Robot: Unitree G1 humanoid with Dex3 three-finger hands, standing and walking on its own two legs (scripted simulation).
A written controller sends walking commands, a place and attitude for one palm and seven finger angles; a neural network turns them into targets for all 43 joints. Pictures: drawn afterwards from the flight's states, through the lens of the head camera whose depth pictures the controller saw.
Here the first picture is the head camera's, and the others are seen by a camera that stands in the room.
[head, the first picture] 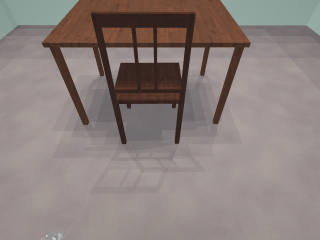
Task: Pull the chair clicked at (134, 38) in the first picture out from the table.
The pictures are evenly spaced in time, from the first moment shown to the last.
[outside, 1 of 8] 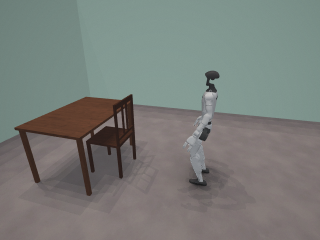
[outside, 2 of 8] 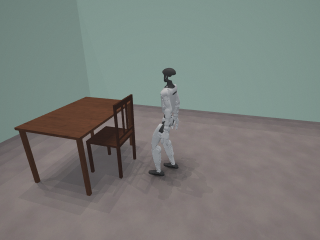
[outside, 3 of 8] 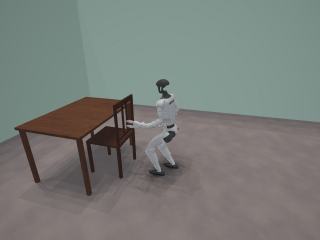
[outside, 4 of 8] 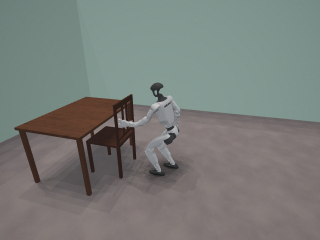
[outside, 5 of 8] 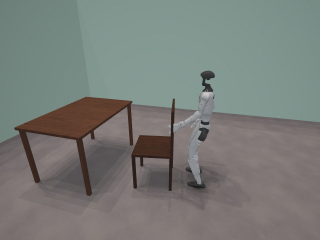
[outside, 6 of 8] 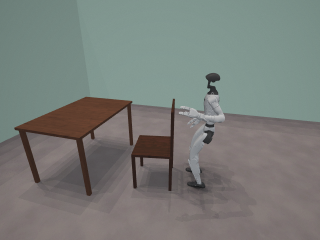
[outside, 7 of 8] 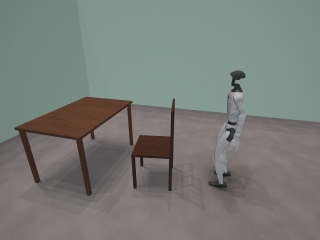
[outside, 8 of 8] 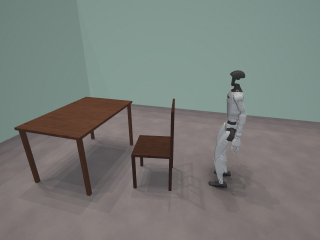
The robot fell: no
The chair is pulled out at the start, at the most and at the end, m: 0.00 0.60 0.59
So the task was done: yes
